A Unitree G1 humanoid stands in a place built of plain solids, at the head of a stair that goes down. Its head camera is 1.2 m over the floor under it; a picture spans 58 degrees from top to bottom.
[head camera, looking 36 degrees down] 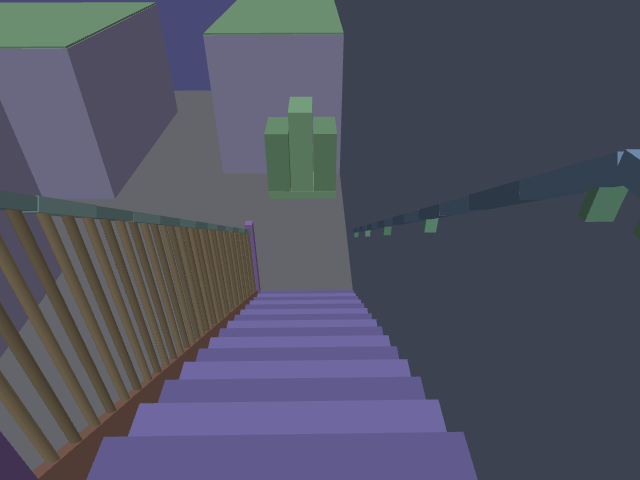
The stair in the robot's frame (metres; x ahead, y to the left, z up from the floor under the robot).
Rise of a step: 0.17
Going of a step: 0.24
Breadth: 1.20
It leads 1 degrees to the left of straight ahead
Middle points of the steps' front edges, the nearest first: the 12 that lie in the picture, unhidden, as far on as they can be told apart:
0.79 0.12 -0.17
1.02 0.12 -0.35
1.26 0.13 -0.52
1.50 0.13 -0.69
1.74 0.13 -0.86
1.98 0.14 -1.04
2.21 0.14 -1.21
2.45 0.14 -1.38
2.69 0.15 -1.56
2.93 0.15 -1.73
3.17 0.15 -1.90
3.41 0.16 -2.08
